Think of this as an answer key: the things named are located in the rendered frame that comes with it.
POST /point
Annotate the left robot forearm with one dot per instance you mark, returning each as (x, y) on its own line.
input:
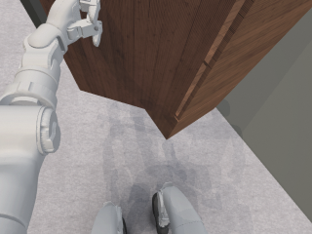
(37, 79)

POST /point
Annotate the handle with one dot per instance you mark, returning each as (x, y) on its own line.
(35, 11)

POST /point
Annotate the cupboard door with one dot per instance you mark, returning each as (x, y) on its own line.
(149, 50)

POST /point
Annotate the right robot shin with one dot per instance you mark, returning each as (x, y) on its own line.
(164, 218)

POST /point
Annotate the robot left upper arm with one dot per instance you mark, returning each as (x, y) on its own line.
(28, 133)

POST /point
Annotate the left robot thigh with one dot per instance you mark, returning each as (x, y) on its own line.
(108, 221)

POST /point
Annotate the robot left hand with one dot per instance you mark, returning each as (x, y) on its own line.
(65, 16)

